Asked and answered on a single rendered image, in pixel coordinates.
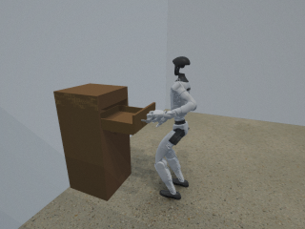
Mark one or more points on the drawer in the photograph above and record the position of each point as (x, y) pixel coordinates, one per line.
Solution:
(125, 119)

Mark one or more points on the cabinet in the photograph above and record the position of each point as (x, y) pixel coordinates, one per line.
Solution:
(98, 161)

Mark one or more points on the robot left hand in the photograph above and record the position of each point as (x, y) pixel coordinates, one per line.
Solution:
(158, 114)

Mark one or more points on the humanoid robot head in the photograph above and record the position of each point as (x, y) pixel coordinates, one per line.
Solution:
(181, 62)

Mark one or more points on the left robot upper arm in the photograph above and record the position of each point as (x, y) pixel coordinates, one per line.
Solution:
(179, 89)

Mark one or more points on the robot left forearm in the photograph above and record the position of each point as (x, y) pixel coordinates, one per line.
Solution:
(183, 110)

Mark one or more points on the robot torso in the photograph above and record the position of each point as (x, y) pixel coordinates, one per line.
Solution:
(176, 102)

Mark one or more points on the robot right hand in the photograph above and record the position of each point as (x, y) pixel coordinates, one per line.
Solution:
(163, 120)

